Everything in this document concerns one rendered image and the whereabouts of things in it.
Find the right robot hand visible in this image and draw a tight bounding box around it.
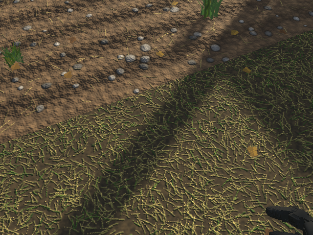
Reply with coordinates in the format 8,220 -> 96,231
266,206 -> 313,235

